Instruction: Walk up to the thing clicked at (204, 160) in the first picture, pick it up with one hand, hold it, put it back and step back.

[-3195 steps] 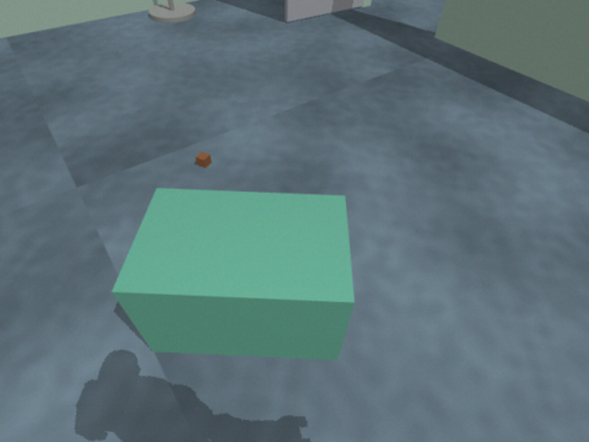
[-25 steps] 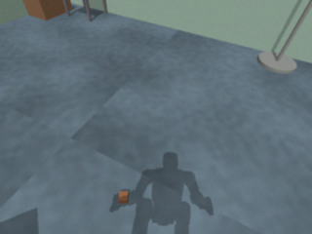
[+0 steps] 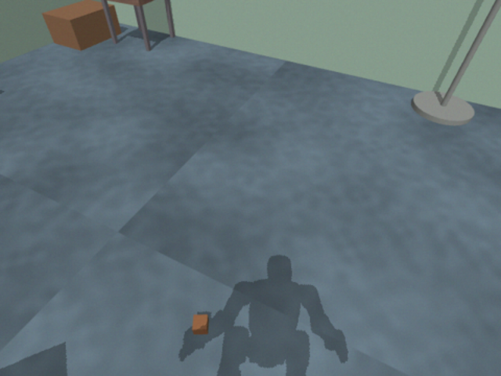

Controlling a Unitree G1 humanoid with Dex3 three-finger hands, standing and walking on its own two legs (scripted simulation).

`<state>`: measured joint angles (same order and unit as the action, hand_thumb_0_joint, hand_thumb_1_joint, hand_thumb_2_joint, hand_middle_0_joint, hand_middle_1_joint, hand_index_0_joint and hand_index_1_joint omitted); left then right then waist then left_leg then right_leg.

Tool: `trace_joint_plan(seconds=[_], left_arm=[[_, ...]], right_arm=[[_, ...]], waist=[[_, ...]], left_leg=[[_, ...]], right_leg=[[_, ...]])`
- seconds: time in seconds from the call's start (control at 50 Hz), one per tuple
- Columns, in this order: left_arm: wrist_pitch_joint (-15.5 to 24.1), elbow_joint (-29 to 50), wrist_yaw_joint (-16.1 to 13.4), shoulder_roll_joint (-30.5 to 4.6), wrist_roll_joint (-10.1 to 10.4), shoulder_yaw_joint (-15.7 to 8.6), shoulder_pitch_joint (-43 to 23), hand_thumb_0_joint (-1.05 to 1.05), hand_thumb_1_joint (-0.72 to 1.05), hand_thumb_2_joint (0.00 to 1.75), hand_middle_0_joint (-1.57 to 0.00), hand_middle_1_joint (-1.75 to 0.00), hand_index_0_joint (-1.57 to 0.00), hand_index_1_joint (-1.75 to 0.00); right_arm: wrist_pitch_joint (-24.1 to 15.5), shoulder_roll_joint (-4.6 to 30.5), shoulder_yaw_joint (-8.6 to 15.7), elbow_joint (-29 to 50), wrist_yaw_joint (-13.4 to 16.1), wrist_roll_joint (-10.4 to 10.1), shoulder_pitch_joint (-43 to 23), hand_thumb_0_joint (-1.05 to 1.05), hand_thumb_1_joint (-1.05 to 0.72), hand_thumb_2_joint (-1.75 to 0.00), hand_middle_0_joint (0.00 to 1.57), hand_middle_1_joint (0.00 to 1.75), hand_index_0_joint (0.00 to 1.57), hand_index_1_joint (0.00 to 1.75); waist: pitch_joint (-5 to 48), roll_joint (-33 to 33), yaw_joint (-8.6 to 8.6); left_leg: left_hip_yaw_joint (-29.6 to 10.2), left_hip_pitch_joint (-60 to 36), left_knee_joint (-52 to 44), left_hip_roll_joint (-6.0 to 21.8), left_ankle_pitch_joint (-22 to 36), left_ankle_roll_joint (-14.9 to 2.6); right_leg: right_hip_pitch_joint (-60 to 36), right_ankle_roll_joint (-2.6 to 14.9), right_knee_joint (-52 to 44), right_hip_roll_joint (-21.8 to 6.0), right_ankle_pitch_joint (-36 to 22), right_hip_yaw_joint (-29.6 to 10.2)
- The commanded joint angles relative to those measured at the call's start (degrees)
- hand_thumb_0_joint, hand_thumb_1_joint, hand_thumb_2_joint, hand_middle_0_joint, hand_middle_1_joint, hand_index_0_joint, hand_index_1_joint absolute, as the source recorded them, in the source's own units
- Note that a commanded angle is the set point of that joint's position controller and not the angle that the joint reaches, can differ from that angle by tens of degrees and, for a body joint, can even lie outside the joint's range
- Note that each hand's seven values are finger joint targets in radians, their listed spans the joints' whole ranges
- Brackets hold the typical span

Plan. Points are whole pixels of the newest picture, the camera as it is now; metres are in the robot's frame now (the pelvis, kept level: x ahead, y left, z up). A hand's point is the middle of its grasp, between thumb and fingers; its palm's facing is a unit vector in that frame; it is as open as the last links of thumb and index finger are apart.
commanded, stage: stand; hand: left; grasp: from above
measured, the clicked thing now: (200, 324) +0.47 +0.20 -0.75
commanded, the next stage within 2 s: step back in 1.58 s
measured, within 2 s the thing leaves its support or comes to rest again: neither
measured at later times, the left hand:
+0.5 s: hand out of the picture +0.06 +0.23 -0.16, palm faces +0.00 -0.94 -0.33, open 7.4 cm
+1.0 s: hand out of the picture +0.09 +0.23 -0.15, palm faces +0.00 -0.94 -0.34, open 7.4 cm
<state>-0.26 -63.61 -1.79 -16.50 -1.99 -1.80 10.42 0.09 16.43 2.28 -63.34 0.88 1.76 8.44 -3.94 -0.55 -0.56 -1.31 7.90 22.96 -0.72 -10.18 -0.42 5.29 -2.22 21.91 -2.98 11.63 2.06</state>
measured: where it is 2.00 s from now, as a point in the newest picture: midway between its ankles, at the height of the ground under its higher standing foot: outside the picture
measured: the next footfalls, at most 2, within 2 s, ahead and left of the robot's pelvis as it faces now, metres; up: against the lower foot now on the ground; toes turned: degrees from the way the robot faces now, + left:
left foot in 1.88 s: +0.00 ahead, +0.12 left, +0.00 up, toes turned -1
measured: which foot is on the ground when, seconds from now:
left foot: down 0.00-1.00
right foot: down 0.00-1.00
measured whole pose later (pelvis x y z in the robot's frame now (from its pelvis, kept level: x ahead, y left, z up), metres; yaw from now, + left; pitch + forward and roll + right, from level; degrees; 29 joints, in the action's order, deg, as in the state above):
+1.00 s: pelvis +0.02 -0.02 +0.00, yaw -1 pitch -3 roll +0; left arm 0.2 -65.4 -0.7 -18.0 -1.0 -1.4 6.1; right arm -0.7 18.4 0.6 -65.6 0.8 1.2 6.0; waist -3.6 -0.4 0.0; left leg -1.2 6.0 18.7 0.5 -9.5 0.9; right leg 4.1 -1.0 18.6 -1.7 11.3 2.0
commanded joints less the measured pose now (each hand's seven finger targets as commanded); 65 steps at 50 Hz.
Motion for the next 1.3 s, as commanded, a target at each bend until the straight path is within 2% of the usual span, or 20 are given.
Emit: trace_joint_plan(seconds=[0.0,0.16,0.18,0.22,0.36,0.4,0.42,0.46,0.52,0.62,0.68,0.72,0.86,0.94,0.98,1.02,1.08,1.12,1.16,1.28], left_arm=[[1.46,2.8,-0.38,-11.14,0.24,-2.01,-1.9,0.0,0.9,0.9,-0.2,-0.3,-0.2,-0.3],[1.53,2.19,-0.17,-11.8,0.46,-1.91,-3.17,0.0,0.9,0.9,-0.2,-0.3,-0.2,-0.3],[1.41,2.0,-0.06,-11.88,0.58,-1.86,-3.12,0.0,0.9,0.9,-0.2,-0.3,-0.2,-0.3],[1.5,1.73,0.0,-11.88,0.53,-1.76,-2.83,0.0,0.9,0.9,-0.2,-0.3,-0.2,-0.3],[1.39,1.32,0.24,-11.8,0.7,-1.62,-3.07,0.0,0.9,0.9,-0.2,-0.3,-0.2,-0.3],[1.61,1.32,0.25,-12.33,0.72,-1.74,-3.45,0.0,0.9,0.9,-0.2,-0.3,-0.2,-0.3],[1.75,1.44,0.27,-12.28,0.82,-1.78,-3.56,0.0,0.9,0.9,-0.2,-0.3,-0.2,-0.3],[1.83,1.64,0.18,-12.17,0.97,-1.84,-4.09,0.0,0.9,0.9,-0.2,-0.3,-0.2,-0.3],[1.87,1.24,0.14,-12.08,1.09,-1.73,-3.99,0.0,0.9,0.9,-0.2,-0.3,-0.2,-0.3],[1.53,0.92,0.29,-12.02,1.01,-1.64,-4.5,0.0,0.9,0.9,-0.2,-0.3,-0.2,-0.3],[1.59,0.91,0.37,-12.26,1.0,-1.64,-4.4,0.0,0.9,0.9,-0.2,-0.3,-0.2,-0.3],[1.7,0.98,0.39,-12.75,0.99,-1.79,-4.98,0.0,0.9,0.9,-0.2,-0.3,-0.2,-0.3],[1.85,1.46,0.5,-12.95,1.16,-1.79,-5.52,0.0,0.9,0.9,-0.2,-0.3,-0.2,-0.3],[1.79,1.6,0.55,-12.94,1.21,-1.66,-5.97,0.0,0.9,0.9,-0.2,-0.3,-0.2,-0.3],[1.6,1.23,0.69,-12.99,1.23,-1.63,-5.86,0.0,0.9,0.9,-0.2,-0.3,-0.2,-0.3],[1.61,1.29,0.71,-13.24,1.23,-1.6,-5.95,0.0,0.9,0.9,-0.2,-0.3,-0.2,-0.3],[1.73,1.5,0.7,-13.69,1.07,-1.65,-6.25,0.0,0.9,0.9,-0.2,-0.3,-0.2,-0.3],[1.81,1.43,0.84,-13.48,1.13,-1.47,-6.19,0.0,0.9,0.9,-0.2,-0.3,-0.2,-0.3],[1.89,1.68,0.84,-13.43,1.04,-1.39,-5.92,0.0,0.9,0.9,-0.2,-0.3,-0.2,-0.3],[1.95,1.76,0.74,-14.13,1.27,-1.48,-6.06,0.0,0.9,0.9,-0.2,-0.3,-0.2,-0.3]], right_arm=[[-1.09,10.8,1.74,3.21,0.34,-0.38,-2.33,0.0,-0.9,-0.9,0.2,0.3,0.2,0.3],[-1.13,11.35,1.31,2.16,0.35,-0.49,-1.93,0.0,-0.9,-0.9,0.2,0.3,0.2,0.3],[-1.09,11.36,1.14,1.91,0.39,-0.44,-1.63,0.0,-0.9,-0.9,0.2,0.3,0.2,0.3],[-1.13,11.53,1.19,1.94,0.36,-0.59,-2.37,0.0,-0.9,-0.9,0.2,0.3,0.2,0.3],[-1.07,12.25,0.96,1.56,0.27,-0.6,-2.35,0.0,-0.9,-0.9,0.2,0.3,0.2,0.3],[-1.23,12.18,0.93,1.6,0.22,-0.68,-1.91,0.0,-0.9,-0.9,0.2,0.3,0.2,0.3],[-1.44,12.25,0.86,1.62,0.25,-0.62,-2.23,0.0,-0.9,-0.9,0.2,0.3,0.2,0.3],[-1.62,12.38,0.74,1.64,0.33,-0.7,-2.35,0.0,-0.9,-0.9,0.2,0.3,0.2,0.3],[-1.63,12.52,0.66,1.29,0.44,-0.81,-2.56,0.0,-0.9,-0.9,0.2,0.3,0.2,0.3],[-1.38,12.35,0.37,0.88,0.47,-0.74,-2.82,0.0,-0.9,-0.9,0.2,0.3,0.2,0.3],[-1.46,12.45,0.33,0.75,0.44,-0.77,-2.9,0.0,-0.9,-0.9,0.2,0.3,0.2,0.3],[-1.4,12.97,0.35,0.93,0.38,-0.78,-3.02,0.0,-0.9,-0.9,0.2,0.3,0.2,0.3],[-1.88,13.46,0.45,1.09,0.42,-0.87,-3.95,0.0,-0.9,-0.9,0.2,0.3,0.2,0.3],[-1.8,13.65,0.36,0.93,0.41,-0.85,-3.85,0.0,-0.9,-0.9,0.2,0.3,0.2,0.3],[-1.73,13.42,0.22,0.74,0.36,-0.87,-4.22,0.0,-0.9,-0.9,0.2,0.3,0.2,0.3],[-1.66,13.52,0.21,0.81,0.28,-0.9,-4.21,0.0,-0.9,-0.9,0.2,0.3,0.2,0.3],[-1.67,13.38,0.22,0.99,0.16,-0.88,-4.23,0.0,-0.9,-0.9,0.2,0.3,0.2,0.3],[-1.67,13.82,0.19,0.8,0.08,-0.93,-4.15,0.0,-0.9,-0.9,0.2,0.3,0.2,0.3],[-1.73,14.08,0.33,0.97,0.05,-0.97,-4.6,0.0,-0.9,-0.9,0.2,0.3,0.2,0.3],[-1.69,13.89,0.23,0.85,0.06,-0.97,-4.12,0.0,-0.9,-0.9,0.2,0.3,0.2,0.3]], waist=[[0.62,-0.41,-0.07],[1.37,-0.19,0.19],[0.31,-0.38,0.24],[1.24,0.64,0.08],[0.46,0.03,-0.05],[2.18,1.15,0.4],[3.72,0.15,0.23],[4.82,-0.1,0.29],[4.84,0.93,0.25],[2.98,0.73,0.25],[3.2,0.45,0.23],[2.42,0.45,0.46],[5.86,-0.34,0.32],[5.52,-0.15,0.42],[3.8,-0.34,0.31],[3.17,0.0,0.44],[3.55,0.7,0.5],[3.13,0.06,0.52],[4.84,0.05,0.39],[5.27,0.07,0.55]], left_leg=[[-6.14,2.08,-6.19,5.5,-1.81,-1.08],[-5.89,1.07,-6.32,6.13,0.1,-0.98],[-6.01,2.26,-7.14,6.11,-2.2,-0.84],[-5.8,0.74,-6.51,6.21,0.22,-0.88],[-5.89,2.5,-7.24,6.24,-2.21,-0.88],[-5.48,0.68,-6.38,6.38,1.34,-0.98],[-5.25,-1.15,-5.82,6.7,4.86,-1.13],[-4.96,-1.7,-5.46,6.92,9.46,-1.0],[-4.9,-2.09,-5.28,7.14,11.57,-1.04],[-4.93,-0.81,-6.66,6.98,7.6,-0.58],[-4.87,-0.96,-6.93,7.11,8.29,-0.54],[-4.91,0.0,-7.24,6.91,4.95,-0.62],[-4.53,-3.32,-5.82,7.73,13.64,-0.57],[-4.37,-2.2,-6.41,7.52,11.87,-0.43],[-4.57,-1.42,-7.24,7.4,8.27,-0.17],[-4.65,-0.73,-7.58,7.28,6.31,-0.2],[-4.93,-1.08,-7.57,7.56,7.52,-0.27],[-4.94,-0.76,-7.56,7.55,5.69,-0.4],[-4.9,-2.33,-6.96,7.84,8.8,-0.46],[-4.63,-2.08,-7.0,7.7,9.85,-0.28]], right_leg=[[1.54,2.36,-5.9,-3.94,2.13,-4.72],[1.14,2.47,-6.19,-4.1,1.28,-4.98],[1.75,2.43,-6.14,-3.79,2.29,-4.81],[1.55,2.59,-6.49,-4.04,1.52,-5.02],[1.61,2.65,-6.54,-3.72,3.07,-4.92],[1.19,2.74,-6.95,-4.25,1.1,-5.48],[0.32,2.82,-6.21,-4.47,-3.25,-5.39],[-1.08,2.82,-5.48,-4.57,-7.36,-5.09],[-1.53,2.55,-5.45,-4.55,-9.81,-4.72],[-0.43,2.52,-6.45,-4.14,-5.31,-4.41],[-0.62,2.56,-6.37,-4.21,-5.65,-4.47],[-0.53,2.46,-7.01,-4.36,-3.9,-4.86],[-1.97,2.74,-5.47,-4.65,-10.98,-4.47],[-2.25,2.72,-5.79,-4.68,-10.14,-4.55],[-1.01,2.69,-6.41,-4.36,-5.76,-4.51],[-0.38,2.71,-6.97,-4.43,-4.44,-4.74],[-0.58,2.92,-6.51,-4.47,-4.72,-4.53],[-0.33,2.88,-7.03,-4.48,-3.44,-4.92],[-0.61,2.9,-6.52,-4.54,-5.97,-4.65],[-1.57,3.11,-6.15,-4.72,-7.95,-4.77]])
